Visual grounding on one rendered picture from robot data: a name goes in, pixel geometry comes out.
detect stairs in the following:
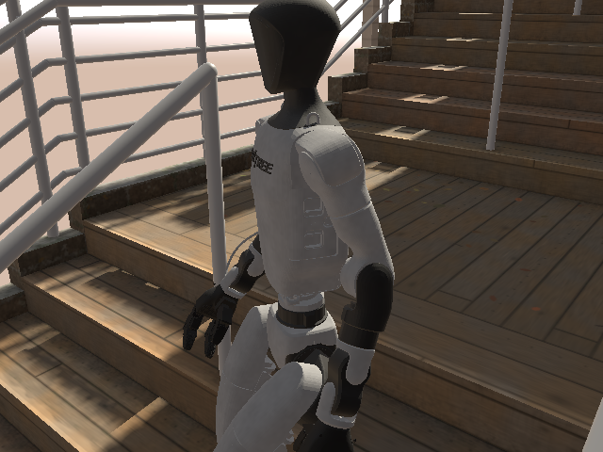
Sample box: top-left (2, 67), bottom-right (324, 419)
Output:
top-left (0, 220), bottom-right (590, 452)
top-left (337, 0), bottom-right (603, 205)

